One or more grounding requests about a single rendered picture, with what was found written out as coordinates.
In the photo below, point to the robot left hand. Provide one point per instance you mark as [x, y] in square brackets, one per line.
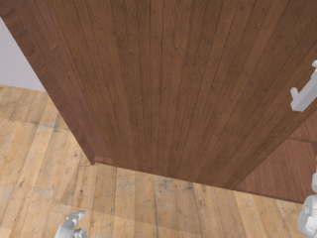
[66, 229]

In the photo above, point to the wardrobe door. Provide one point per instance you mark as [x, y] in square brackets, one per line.
[195, 90]
[65, 74]

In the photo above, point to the right robot upper arm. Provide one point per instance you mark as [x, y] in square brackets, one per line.
[307, 219]

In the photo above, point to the handle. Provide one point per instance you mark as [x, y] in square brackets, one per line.
[31, 24]
[302, 99]

